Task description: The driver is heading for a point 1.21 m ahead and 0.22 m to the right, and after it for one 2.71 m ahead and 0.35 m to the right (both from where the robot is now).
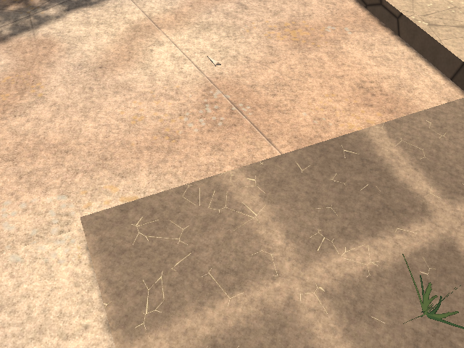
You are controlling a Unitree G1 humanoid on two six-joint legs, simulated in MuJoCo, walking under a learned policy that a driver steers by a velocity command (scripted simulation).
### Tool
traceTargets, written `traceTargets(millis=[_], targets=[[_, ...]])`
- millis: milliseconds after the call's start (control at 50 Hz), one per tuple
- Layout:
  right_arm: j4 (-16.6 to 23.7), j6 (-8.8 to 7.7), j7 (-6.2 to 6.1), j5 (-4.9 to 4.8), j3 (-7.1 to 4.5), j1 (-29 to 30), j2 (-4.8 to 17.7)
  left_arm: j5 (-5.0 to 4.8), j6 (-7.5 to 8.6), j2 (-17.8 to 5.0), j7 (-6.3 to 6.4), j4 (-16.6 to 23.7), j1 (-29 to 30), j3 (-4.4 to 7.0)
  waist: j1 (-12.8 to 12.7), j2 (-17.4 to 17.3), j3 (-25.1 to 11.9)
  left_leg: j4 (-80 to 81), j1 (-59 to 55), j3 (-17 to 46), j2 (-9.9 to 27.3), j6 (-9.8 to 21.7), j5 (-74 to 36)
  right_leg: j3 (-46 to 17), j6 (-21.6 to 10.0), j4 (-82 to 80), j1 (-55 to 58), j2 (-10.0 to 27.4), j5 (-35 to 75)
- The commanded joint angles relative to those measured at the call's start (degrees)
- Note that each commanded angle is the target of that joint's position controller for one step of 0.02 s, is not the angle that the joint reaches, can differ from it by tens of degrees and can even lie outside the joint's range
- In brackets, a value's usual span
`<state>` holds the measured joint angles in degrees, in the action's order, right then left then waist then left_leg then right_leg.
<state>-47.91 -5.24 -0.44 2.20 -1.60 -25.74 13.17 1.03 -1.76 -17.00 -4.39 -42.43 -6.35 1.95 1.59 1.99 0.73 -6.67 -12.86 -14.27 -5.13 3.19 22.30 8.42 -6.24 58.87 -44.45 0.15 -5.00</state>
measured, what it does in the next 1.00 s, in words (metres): walks ahead: right foot, then left foot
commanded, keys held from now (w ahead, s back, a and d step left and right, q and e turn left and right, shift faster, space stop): w+e+shift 0.24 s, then s+e+shift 0.20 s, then s+q+shift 0.20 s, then w+q+shift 0.36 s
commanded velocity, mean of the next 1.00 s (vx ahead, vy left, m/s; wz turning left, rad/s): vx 0.47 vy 0.00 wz -0.23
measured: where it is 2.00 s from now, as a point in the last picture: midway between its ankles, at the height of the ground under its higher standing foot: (216, 148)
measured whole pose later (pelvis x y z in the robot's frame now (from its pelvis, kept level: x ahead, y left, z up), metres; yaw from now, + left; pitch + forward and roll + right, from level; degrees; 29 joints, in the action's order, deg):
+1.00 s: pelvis +0.47 -0.02 +0.03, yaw -14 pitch +2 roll +1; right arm -36.4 2.6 3.2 2.0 -5.2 -16.2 19.6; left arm 2.4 2.5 -16.5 0.5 -40.6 -18.6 1.5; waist 0.1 -1.5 -4.4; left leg -73.5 45.3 4.8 -2.3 -2.7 7.5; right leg 2.0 -0.9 22.4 -8.7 1.3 -15.6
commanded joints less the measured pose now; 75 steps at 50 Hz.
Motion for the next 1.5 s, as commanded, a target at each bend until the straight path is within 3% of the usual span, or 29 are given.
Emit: traceTargets(millis=[20, 100, 120, 140, 160, 180, 300, 320, 420, 440, 460, 480, 520, 560, 600, 640, 720, 780, 800, 820, 840, 880, 900, 980, 1240, 1300, 1340, 1380, 1500], targets=[[2.33, -0.62, -1.73, -0.32, -1.3, 3.03, 8.52, -0.21, 0.36, -3.96, 0.11, 5.28, 3.46, 0.04, -4.15, -6.96, 3.21, -5.16, 8.81, -0.96, 14.15, -5.2, -74.62, 7.63, -2.6, -9.26, 12.33, -4.85, -1.04], [6.69, 1.51, -3.1, 0.27, -3.83, 16.64, 16.46, -0.19, 0.4, -12.65, 1.64, -2.86, -32.78, 4.14, -24.08, -7.95, -10.85, -58.49, 21.59, 2.55, 15.49, -4.73, -81.78, -4.28, -11.73, -16.96, 47.17, -4.49, -11.01], [7.61, 1.46, -1.36, -0.09, -2.44, 23.05, 9.84, -2.76, 0.8, -12.94, 2.59, -4.73, -31.87, 5.26, -23.53, 8.02, -7.25, -84.06, 39.01, 3.54, 1.86, -3.3, -12.61, -11.23, -14.54, -27.24, 55.73, -1.25, -6.01], [11.55, 0.29, -0.13, 1.48, 0.77, 20.25, 0.85, -2.01, 1.51, -13.15, 2.68, -3.23, -22.96, 4.4, -11.47, 7.85, -1.39, -95.74, 56.11, 11.38, 1.11, -2.31, 4.34, -24.24, -15.9, -19.93, 51.74, 0.62, 1.54], [17.62, -1.03, 0.89, 0.54, 1.43, 14.82, 2.11, -0.56, 1.54, -14.36, 3.55, -0.08, -17.91, 4.49, -6.02, 9.97, -10.46, -95.05, 66.32, 21.57, -0.06, -4.91, 3.66, -51.37, -25.29, -35.25, 59.89, 10.64, -14.28], [16.16, -2.31, 1.53, 1.39, 1.27, 13.89, 6.94, 0.59, 1.5, -10.47, 4.57, 0.75, -16.47, 4.06, -4.4, -1.18, -4.49, -86.6, 67.31, 22.14, 3.92, -3.85, -0.03, -58.01, -22.91, -47.3, 52.52, 13.84, -31.17], [17.88, 1.74, 1.13, 1.48, 2.32, 21.99, 7.64, -0.39, 6.31, -10.79, 5.55, -0.87, -14.13, 3.52, 0.8, -11.45, 10.25, -54.33, 47.86, 15.33, 10.06, -8.74, -4.05, -32.49, -13.93, -47.35, 17.98, 1.43, 18.61], [21.9, -1.65, -0.13, -1.68, 2.06, 31.89, 4.81, -4.83, 7.54, -2.42, 5.83, 0.99, -14.06, 1.57, -2.8, -13.72, 9.98, -47.01, 46.15, 17.34, 6.34, -9.12, -7.07, -32.99, -10.54, -44.36, 17.21, -2.52, 20.36], [22.3, -2.33, -1.92, -2.99, -0.61, 22.19, 6.97, -4.19, 3.01, -9.54, 7.14, -0.87, -16.79, 4.61, 0.52, 2.67, -8.52, -18.88, 13.73, 13.97, -5.9, -8.25, -34.65, -28.03, 5.8, -22.93, 21.22, -10.37, 31.1], [20.34, -1.56, -2.53, -2.71, -1.95, 13.62, 8.64, -4.39, 3.02, -9.02, 6.99, 1.08, -12.38, 4.63, 6.34, 3.83, -12.69, -14.6, 2.57, 18.07, -1.1, -6.2, -45.24, -26.8, 9.54, -10.94, 17.99, -13.02, 21.97], [16.53, -0.36, -3.0, -1.98, -1.95, 2.91, 9.3, -1.91, 2.53, -2.28, 6.79, 2.35, -12.76, 2.58, 8.67, -1.29, -21.61, -19.64, -9.45, 26.63, 12.49, -1.39, -60.97, -20.12, 11.08, 5.67, 14.89, -15.64, -26.47], [16.04, 0.3, -2.83, 1.07, -1.34, 0.1, 10.88, 0.3, 2.35, 0.01, 6.96, 5.49, -13.93, 1.33, 6.77, -10.94, -25.96, -27.96, -11.32, 41.01, 24.76, 4.19, -98.26, -18.83, 11.74, 22.45, 11.8, -15.42, -45.34], [16.99, 0.03, -1.09, 0.92, -1.48, 11.89, 9.16, -2.53, 2.25, -4.93, 5.4, 3.72, -24.68, 1.43, -1.43, -16.87, -27.29, -24.48, -7.03, 53.21, 31.12, 18.31, -82.82, -24.73, 13.45, 39.11, 5.53, -10.05, -36.85], [18.62, 1.49, -1.51, -0.92, 0.0, 20.11, 4.94, -1.67, 0.15, -5.8, 6.34, 3.14, -15.48, 1.44, -1.72, -4.8, -16.8, -19.22, 11.28, 46.04, 22.53, 13.79, -59.21, -20.33, 13.04, 34.66, 7.18, -6.34, -28.51], [16.27, 3.02, -0.86, -2.3, -0.79, 20.0, 8.73, -0.06, -1.12, -3.25, 7.02, 5.3, -10.59, 0.81, -3.84, -0.79, -7.11, -14.6, 27.68, 39.62, 15.94, 9.27, -57.71, -14.55, 12.87, 20.07, 14.18, -5.71, -26.49], [14.01, 4.2, -1.01, -2.16, -2.73, 17.13, 12.2, 0.17, -0.87, -0.32, 7.78, 6.13, -9.01, -0.1, -3.33, -3.87, -7.73, -13.66, 28.52, 36.22, 12.49, 8.08, -67.8, -11.93, 12.99, 7.1, 18.46, -6.89, -25.24], [15.57, 5.85, -1.38, -3.88, -3.53, 18.69, 12.78, -0.84, -0.57, -2.29, 5.99, 7.49, -6.64, -0.12, -5.41, -12.89, -11.38, -4.83, 37.87, 41.66, 8.28, 6.46, 6.11, -11.71, 9.69, -11.23, 30.8, -6.36, -19.41], [16.94, 5.91, -1.89, -4.37, -4.22, 18.44, 13.22, -1.35, 0.79, -7.41, 5.19, 5.02, -14.82, 1.34, -10.05, -18.18, -6.24, -1.73, 50.59, 43.8, 6.35, 0.0, 15.04, -11.29, 5.11, -30.86, 49.14, -3.54, -12.23], [16.08, 5.81, -1.76, -4.95, -3.96, 15.26, 9.98, -1.15, 1.41, -9.0, 5.55, 2.96, -18.3, 2.15, -10.4, -9.17, -6.34, -15.23, 58.59, 36.86, 0.68, -4.5, 16.65, -13.36, 4.01, -36.75, 58.62, 0.87, -14.82], [16.7, 5.16, -1.23, -5.57, -2.24, 11.47, 2.81, -0.39, 1.88, -11.35, 5.73, 4.59, -15.35, 2.46, -7.08, 11.69, -8.71, -40.94, 65.02, 26.53, -4.48, -3.31, 12.85, -35.89, -0.32, -40.63, 56.5, 21.29, -34.85], [20.14, 3.91, -1.13, -5.57, -3.71, 15.79, 8.45, 1.84, 3.17, -13.07, 5.46, 7.07, -8.23, 2.71, -5.13, 14.98, -1.75, -50.49, 73.0, 26.9, 1.06, -3.35, 3.15, -47.08, -4.05, -47.55, 43.39, 24.62, -44.94], [17.77, 4.23, -0.77, -3.98, -4.45, 11.61, 11.16, -0.01, 5.34, -7.33, 6.29, 9.31, 0.06, 1.43, -0.32, 10.55, 1.64, -62.3, 73.02, 23.39, 3.32, -3.85, -6.74, -37.07, -1.21, -48.36, 39.37, 19.03, -38.5], [15.65, 5.92, 1.86, 2.26, -4.48, 11.25, 10.77, 2.16, 4.68, -6.74, 5.58, 9.06, -0.62, 1.05, 0.49, 2.47, 1.34, -65.38, 65.35, 21.38, 1.82, -4.5, -10.39, -30.02, 0.17, -50.61, 30.63, 14.89, -35.74], [14.63, 7.89, 4.62, -0.06, -4.39, 9.77, 9.67, 1.29, 6.12, -7.56, 4.81, 7.45, -4.87, 1.81, 0.72, 3.81, 2.64, -70.84, 63.64, 18.31, 4.57, -6.6, -17.2, -17.57, 0.92, -51.87, 29.91, 12.54, -27.74], [19.98, 5.72, 7.22, -0.05, -1.71, 27.82, 7.39, 1.51, 6.58, -9.42, 6.0, -1.49, -20.58, 2.98, -6.5, 4.49, 10.16, -33.36, 53.19, 9.04, 7.49, 2.46, -2.15, -3.02, -2.26, -55.7, 43.96, 19.4, -8.31], [10.96, 3.68, 4.49, 0.39, -3.99, -0.92, 10.81, -0.49, 6.3, -11.64, 4.93, -4.04, -18.81, 2.65, 9.67, 1.61, -5.86, -27.45, 7.43, 6.52, 0.39, 5.67, -5.86, 2.17, -2.44, -19.04, 30.09, 14.08, 37.37], [10.94, 2.32, 1.81, 1.15, -6.36, -12.7, 23.38, -2.27, 8.08, -2.89, 3.58, 3.81, -10.39, 0.74, 14.49, -19.31, -21.98, -9.17, -12.3, 53.33, 29.95, 3.5, 24.26, -14.27, -0.8, 21.25, 0.04, -2.42, -24.86], [8.76, 2.03, 0.78, 1.71, -4.35, -4.58, 16.37, -2.55, 7.82, -4.89, 4.29, 3.07, -8.41, 1.77, 7.49, -3.56, -7.16, -12.96, 1.99, 37.48, 28.02, 1.07, -2.31, -17.14, -0.98, 23.32, -4.3, 2.6, -12.97], [5.88, -0.68, 1.8, -1.33, -1.12, 4.37, 5.4, -1.16, 2.41, 0.83, 1.18, -0.99, -11.8, 1.45, -2.4, -9.27, 5.48, -2.77, 22.09, 10.41, 18.0, -3.95, -18.96, -11.16, 1.52, 15.13, 0.9, 6.94, 0.45]])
